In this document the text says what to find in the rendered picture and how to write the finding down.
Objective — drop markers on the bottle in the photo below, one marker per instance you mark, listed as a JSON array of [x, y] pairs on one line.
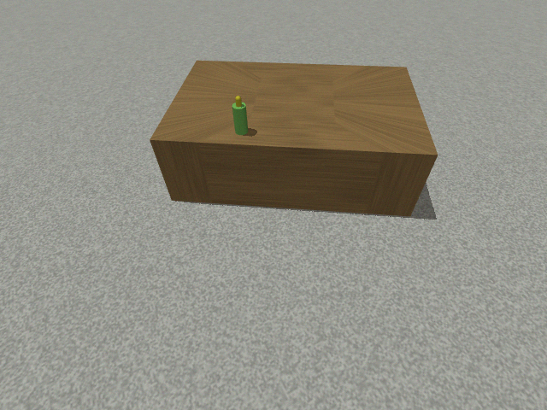
[[240, 116]]

